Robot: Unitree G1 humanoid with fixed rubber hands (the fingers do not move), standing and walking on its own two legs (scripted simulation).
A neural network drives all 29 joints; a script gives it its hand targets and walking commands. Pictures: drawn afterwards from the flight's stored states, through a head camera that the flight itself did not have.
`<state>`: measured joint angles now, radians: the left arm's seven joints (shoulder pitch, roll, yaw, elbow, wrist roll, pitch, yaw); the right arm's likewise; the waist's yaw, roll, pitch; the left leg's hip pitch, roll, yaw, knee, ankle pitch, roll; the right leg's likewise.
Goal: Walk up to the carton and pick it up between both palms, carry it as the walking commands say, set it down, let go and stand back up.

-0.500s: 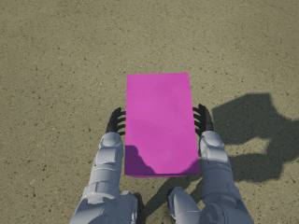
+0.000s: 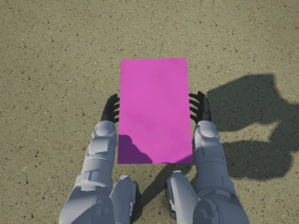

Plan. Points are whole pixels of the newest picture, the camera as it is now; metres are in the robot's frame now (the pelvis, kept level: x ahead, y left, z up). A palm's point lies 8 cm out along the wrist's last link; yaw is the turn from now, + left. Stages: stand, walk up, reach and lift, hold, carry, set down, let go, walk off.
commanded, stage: set down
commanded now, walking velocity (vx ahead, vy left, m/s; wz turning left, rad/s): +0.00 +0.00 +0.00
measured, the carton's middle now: (155, 119) +0.40 -0.02 -0.14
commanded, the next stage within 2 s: none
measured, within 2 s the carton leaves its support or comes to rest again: neither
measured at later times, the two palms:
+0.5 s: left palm (113, 119) +0.42 +0.12 -0.16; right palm (192, 123) +0.39 -0.14 -0.16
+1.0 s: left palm (121, 119) +0.44 +0.11 -0.25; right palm (189, 123) +0.41 -0.15 -0.24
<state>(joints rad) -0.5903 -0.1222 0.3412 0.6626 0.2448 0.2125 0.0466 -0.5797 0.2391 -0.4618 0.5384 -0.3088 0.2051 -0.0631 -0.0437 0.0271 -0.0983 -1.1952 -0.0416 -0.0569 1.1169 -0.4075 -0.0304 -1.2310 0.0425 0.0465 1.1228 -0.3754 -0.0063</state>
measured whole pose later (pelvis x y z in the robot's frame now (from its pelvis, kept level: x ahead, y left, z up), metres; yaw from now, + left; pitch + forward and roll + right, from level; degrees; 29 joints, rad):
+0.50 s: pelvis -0.01 +0.02 -0.08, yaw -1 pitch +35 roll +0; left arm -0.78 -0.05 0.30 0.76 0.17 0.20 0.09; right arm -0.73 0.17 -0.45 0.61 -0.23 0.18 -0.12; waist -0.05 0.03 -0.12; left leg -1.56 -0.09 -0.06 1.47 -0.51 -0.02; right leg -1.59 0.06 0.07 1.44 -0.46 0.03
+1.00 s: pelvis -0.04 +0.03 -0.15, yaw -1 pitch +39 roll -1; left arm -1.01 -0.02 0.32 0.83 0.17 0.27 0.15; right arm -0.96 0.08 -0.53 0.70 -0.22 0.24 -0.08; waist -0.07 0.04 -0.06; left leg -1.86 -0.12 -0.06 1.72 -0.54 -0.02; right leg -1.88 0.06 0.07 1.68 -0.49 0.06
